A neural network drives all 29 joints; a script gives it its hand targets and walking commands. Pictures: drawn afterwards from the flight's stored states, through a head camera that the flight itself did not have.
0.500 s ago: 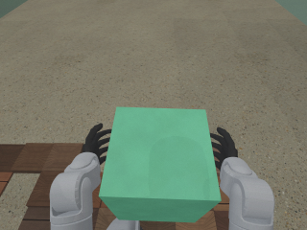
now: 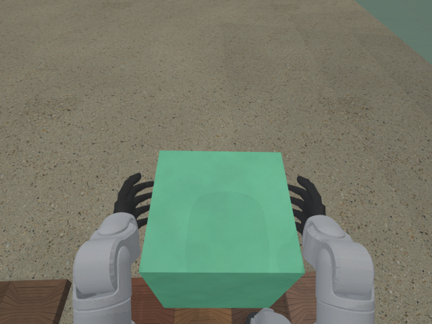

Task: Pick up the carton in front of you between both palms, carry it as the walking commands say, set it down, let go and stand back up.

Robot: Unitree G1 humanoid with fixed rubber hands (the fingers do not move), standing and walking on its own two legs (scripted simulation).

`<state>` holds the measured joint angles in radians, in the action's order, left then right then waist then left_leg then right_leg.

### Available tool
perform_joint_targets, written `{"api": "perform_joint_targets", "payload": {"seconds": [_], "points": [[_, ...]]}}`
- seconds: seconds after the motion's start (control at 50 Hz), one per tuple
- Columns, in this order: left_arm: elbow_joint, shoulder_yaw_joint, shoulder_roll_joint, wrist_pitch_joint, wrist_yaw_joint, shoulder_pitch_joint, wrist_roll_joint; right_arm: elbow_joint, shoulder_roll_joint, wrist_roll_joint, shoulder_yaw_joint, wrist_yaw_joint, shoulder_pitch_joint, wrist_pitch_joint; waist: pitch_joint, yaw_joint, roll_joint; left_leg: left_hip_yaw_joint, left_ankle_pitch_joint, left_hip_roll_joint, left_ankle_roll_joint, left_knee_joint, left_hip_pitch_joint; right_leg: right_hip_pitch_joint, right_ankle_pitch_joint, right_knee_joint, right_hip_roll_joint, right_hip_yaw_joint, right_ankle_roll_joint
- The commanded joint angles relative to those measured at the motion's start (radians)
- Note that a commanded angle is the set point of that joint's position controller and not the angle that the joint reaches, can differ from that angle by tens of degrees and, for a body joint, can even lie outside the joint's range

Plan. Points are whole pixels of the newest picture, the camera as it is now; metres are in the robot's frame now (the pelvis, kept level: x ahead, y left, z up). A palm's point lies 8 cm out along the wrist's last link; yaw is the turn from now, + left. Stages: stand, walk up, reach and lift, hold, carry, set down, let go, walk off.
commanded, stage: carry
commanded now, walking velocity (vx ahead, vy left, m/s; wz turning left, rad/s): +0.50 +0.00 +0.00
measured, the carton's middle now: (218, 235) +0.27 +0.00 +0.02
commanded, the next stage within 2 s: none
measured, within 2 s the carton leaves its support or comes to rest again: neither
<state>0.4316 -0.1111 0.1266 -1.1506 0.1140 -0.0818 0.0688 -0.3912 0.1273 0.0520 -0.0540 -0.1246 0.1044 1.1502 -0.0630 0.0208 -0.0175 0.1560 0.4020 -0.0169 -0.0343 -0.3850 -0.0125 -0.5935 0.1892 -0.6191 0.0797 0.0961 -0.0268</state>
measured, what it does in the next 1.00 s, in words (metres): goes down: right foot, then left foot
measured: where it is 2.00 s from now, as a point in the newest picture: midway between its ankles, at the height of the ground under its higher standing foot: (223, 136)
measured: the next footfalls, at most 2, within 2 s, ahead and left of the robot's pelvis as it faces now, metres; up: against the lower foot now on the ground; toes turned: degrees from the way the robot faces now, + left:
right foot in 0.08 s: +0.29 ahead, -0.13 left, +0.00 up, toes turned -8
left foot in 0.52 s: +0.55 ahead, +0.08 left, -0.02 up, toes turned +6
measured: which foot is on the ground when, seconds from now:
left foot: down 0.00-0.14, up 0.16-0.50, down 0.52-0.88, up 0.90-1.00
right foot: up 0.00-0.06, down 0.08-0.54, up 0.56-0.86, down 0.88-1.00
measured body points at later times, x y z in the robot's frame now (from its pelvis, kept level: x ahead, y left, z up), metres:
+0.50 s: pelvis +0.40 -0.02 -0.02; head +0.44 -0.01 +0.43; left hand +0.75 +0.14 +0.07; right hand +0.76 -0.16 +0.08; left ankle +0.50 +0.09 -0.74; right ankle +0.26 -0.12 -0.73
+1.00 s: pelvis +0.81 -0.04 -0.05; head +0.84 -0.05 +0.40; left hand +1.14 +0.14 +0.04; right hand +1.18 -0.16 +0.04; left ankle +0.66 +0.07 -0.65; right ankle +0.83 -0.10 -0.77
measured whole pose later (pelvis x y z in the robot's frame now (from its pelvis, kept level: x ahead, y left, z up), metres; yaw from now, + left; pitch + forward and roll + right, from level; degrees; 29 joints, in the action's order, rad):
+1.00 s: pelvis +0.81 -0.04 -0.05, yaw +2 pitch +6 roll +0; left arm 0.03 -0.20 0.11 -1.09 0.15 -0.48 0.09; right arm 0.01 0.02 0.01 -0.21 -0.12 0.53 1.11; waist -0.04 -0.05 -0.02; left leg -0.01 0.45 0.02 -0.05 -1.31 -0.47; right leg -0.44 0.27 -0.60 -0.03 0.11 -0.09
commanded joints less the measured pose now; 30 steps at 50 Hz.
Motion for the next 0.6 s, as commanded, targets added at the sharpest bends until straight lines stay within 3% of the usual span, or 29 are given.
{"api": "perform_joint_targets", "payload": {"seconds": [0.0,0.02,0.04,0.06,0.08,0.1,0.12,0.14,0.16,0.18,0.2,0.22,0.24,0.26,0.28,0.3,0.34,0.36,0.38,0.4,0.42,0.44,0.46,0.48,0.5,0.52,0.54,0.56,0.58], "points": [[-0.131,0.595,0.587,-0.004,-0.059,-0.632,-0.267,0.049,0.493,-0.252,0.538,0.089,0.563,0.004,-0.103,-0.014,-0.218,-0.017,-0.711,-0.170,-0.063,-0.078,-0.137,0.248,-0.071,0.013,-0.084,0.137,-0.052],[-0.148,0.560,0.530,-0.007,-0.044,-0.663,-0.265,0.100,0.495,-0.248,0.503,0.071,0.571,0.014,-0.107,-0.032,-0.198,0.019,-0.780,-0.163,-0.060,-0.140,-0.107,0.278,-0.078,0.020,-0.072,0.119,-0.060],[-0.208,0.519,0.503,-0.012,-0.029,-0.701,-0.251,0.183,0.465,-0.225,0.476,0.058,0.593,0.017,-0.120,-0.037,-0.162,0.017,-0.810,-0.132,-0.042,-0.249,-0.128,0.356,-0.078,0.069,-0.109,0.145,-0.071],[-0.215,0.527,0.484,-0.009,-0.015,-0.770,-0.238,0.201,0.454,-0.212,0.459,0.047,0.637,0.010,-0.195,-0.059,-0.110,0.034,-0.719,-0.086,-0.025,-0.420,-0.249,0.552,-0.108,0.053,-0.066,0.077,-0.096],[-0.211,0.508,0.487,-0.004,-0.006,-0.833,-0.255,0.145,0.473,-0.225,0.451,0.038,0.709,0.007,-0.320,-0.107,0.163,0.030,-0.366,0.038,0.026,-0.860,-0.421,0.713,-0.025,0.181,0.205,-0.420,-0.209],[-0.193,0.514,0.498,0.007,-0.004,-0.893,-0.292,0.173,0.499,-0.250,0.444,0.031,0.769,0.004,-0.361,-0.084,0.342,-0.106,0.089,0.112,0.014,-1.036,-0.626,0.825,-0.070,0.291,0.323,-0.710,-0.278],[-0.245,0.511,0.599,0.014,-0.009,-0.897,-0.315,0.170,0.535,-0.264,0.436,0.033,0.826,-0.016,-0.364,-0.109,0.251,-0.162,0.103,0.028,-0.020,-1.128,-0.754,0.886,-0.164,0.256,0.323,-0.635,-0.299],[-0.271,0.467,0.661,0.031,-0.016,-0.895,-0.325,0.150,0.581,-0.306,0.447,0.031,0.944,-0.023,-0.336,-0.117,0.186,-0.173,0.082,0.001,-0.031,-1.153,-0.726,0.792,-0.215,0.230,0.276,-0.524,-0.254],[-0.174,0.536,0.735,0.043,-0.029,-0.973,-0.376,0.158,0.655,-0.292,0.437,0.025,0.936,-0.039,-0.348,-0.092,0.096,-0.214,0.020,-0.034,-0.048,-1.062,-0.653,0.701,-0.332,0.168,0.242,-0.374,-0.203],[-0.189,0.560,0.785,0.057,-0.042,-1.064,-0.409,0.159,0.695,-0.276,0.435,0.027,0.990,-0.058,-0.372,-0.073,0.076,-0.214,-0.017,-0.034,-0.052,-0.952,-0.623,0.671,-0.286,0.179,0.194,-0.298,-0.164],[-0.226,0.506,0.804,0.064,-0.046,-1.046,-0.387,0.192,0.736,-0.269,0.439,0.031,1.000,-0.058,-0.352,-0.070,0.183,-0.181,-0.038,-0.040,-0.039,-0.890,-0.635,0.632,-0.206,0.209,0.191,-0.282,-0.144],[-0.244,0.511,0.818,0.067,-0.060,-1.062,-0.368,0.176,0.743,-0.273,0.448,0.039,1.037,-0.066,-0.353,-0.040,0.161,-0.188,-0.090,-0.051,-0.047,-0.838,-0.618,0.596,-0.264,0.205,0.169,-0.237,-0.139],[-0.284,0.545,0.837,0.071,-0.068,-1.047,-0.375,0.266,0.749,-0.248,0.418,0.039,0.986,-0.066,-0.351,-0.042,0.121,-0.155,-0.093,-0.046,-0.044,-0.788,-0.642,0.594,-0.272,0.216,0.171,-0.159,-0.153],[-0.232,0.539,0.828,0.091,-0.076,-1.065,-0.353,0.224,0.794,-0.246,0.457,0.053,1.036,-0.076,-0.394,-0.051,0.188,-0.148,-0.068,-0.049,-0.053,-0.754,-0.641,0.650,-0.269,0.184,0.166,-0.176,-0.163],[-0.289,0.558,0.805,0.079,-0.077,-1.051,-0.330,0.294,0.794,-0.232,0.445,0.055,1.016,-0.071,-0.375,-0.032,0.165,-0.153,-0.067,-0.052,-0.034,-0.701,-0.696,0.653,-0.262,0.207,0.186,-0.156,-0.182],[-0.284,0.551,0.845,0.080,-0.082,-1.044,-0.342,0.265,0.798,-0.243,0.469,0.064,1.013,-0.070,-0.369,-0.048,0.182,-0.144,-0.105,-0.060,-0.031,-0.591,-0.693,0.678,-0.310,0.199,0.179,-0.130,-0.169],[-0.423,0.507,0.844,0.067,-0.079,-0.913,-0.293,0.289,0.767,-0.247,0.498,0.078,0.966,-0.075,-0.342,-0.076,0.156,-0.118,-0.168,-0.032,-0.009,-0.375,-0.620,0.662,-0.385,0.203,0.160,-0.114,-0.149],[-0.361,0.518,0.859,0.080,-0.078,-0.933,-0.278,0.246,0.821,-0.257,0.503,0.086,1.008,-0.079,-0.330,-0.076,0.197,-0.086,-0.258,-0.026,-0.015,-0.322,-0.576,0.623,-0.454,0.183,0.144,-0.083,-0.157],[-0.325,0.562,0.875,0.082,-0.080,-1.004,-0.309,0.239,0.807,-0.244,0.518,0.090,0.970,-0.077,-0.350,-0.054,0.191,-0.037,-0.272,0.019,-0.010,-0.260,-0.514,0.612,-0.481,0.170,0.126,-0.063,-0.137],[-0.357,0.542,0.848,0.073,-0.077,-0.957,-0.279,0.256,0.770,-0.238,0.481,0.093,0.960,-0.071,-0.320,-0.037,0.130,0.001,-0.388,0.017,-0.024,-0.210,-0.482,0.628,-0.527,0.109,0.128,-0.001,-0.127],[-0.338,0.564,0.827,0.067,-0.071,-0.967,-0.266,0.383,0.784,-0.243,0.439,0.102,0.839,-0.059,-0.374,-0.009,0.018,0.036,-0.417,0.065,-0.031,-0.109,-0.339,0.623,-0.561,-0.023,0.074,0.061,-0.088],[-0.287,0.571,0.852,0.077,-0.065,-1.010,-0.288,0.345,0.805,-0.239,0.443,0.109,0.817,-0.070,-0.379,0.032,0.000,0.082,-0.563,0.093,-0.015,-0.017,-0.173,0.549,-0.629,-0.181,0.011,0.130,-0.051],[-0.224,0.596,0.858,0.089,-0.067,-1.043,-0.281,0.272,0.803,-0.240,0.457,0.114,0.899,-0.081,-0.418,0.065,-0.042,-0.082,-0.640,-0.021,-0.050,-0.059,0.098,0.303,-0.421,-0.343,-0.038,0.094,-0.006],[-0.267,0.563,0.808,0.071,-0.058,-1.043,-0.265,0.332,0.781,-0.245,0.460,0.117,0.905,-0.066,-0.405,0.082,-0.196,-0.401,-1.047,-0.237,-0.178,-0.106,0.313,-0.016,0.102,-0.554,-0.104,0.041,0.012],[-0.319,0.558,0.825,0.056,-0.057,-0.967,-0.246,0.268,0.741,-0.261,0.473,0.117,0.913,-0.073,-0.509,0.089,-0.298,-0.532,-1.133,-0.318,-0.246,-0.156,0.450,-0.152,0.371,-0.732,-0.158,-0.054,0.014],[-0.246,0.552,0.807,0.057,-0.056,-0.953,-0.248,0.263,0.738,-0.264,0.481,0.109,0.882,-0.064,-0.512,0.069,-0.242,-0.604,-1.071,-0.349,-0.268,-0.153,0.464,-0.214,0.384,-0.790,-0.113,-0.141,-0.004],[-0.266,0.564,0.825,0.039,-0.055,-0.949,-0.273,0.269,0.746,-0.265,0.471,0.106,0.849,-0.056,-0.440,0.101,-0.181,-0.674,-0.920,-0.338,-0.246,-0.107,0.359,-0.224,0.375,-0.772,-0.109,-0.125,-0.027],[-0.203,0.549,0.846,0.052,-0.053,-0.945,-0.266,0.145,0.782,-0.292,0.516,0.107,0.974,-0.063,-0.448,0.097,-0.129,-0.630,-0.758,-0.314,-0.251,-0.111,0.360,-0.239,0.364,-0.726,-0.089,-0.149,-0.042],[-0.222,0.542,0.826,0.053,-0.047,-0.924,-0.239,0.165,0.843,-0.351,0.555,0.121,0.970,-0.061,-0.409,0.063,-0.050,-0.526,-0.577,-0.297,-0.195,-0.054,0.213,-0.177,0.254,-0.599,-0.030,-0.170,-0.034]]}}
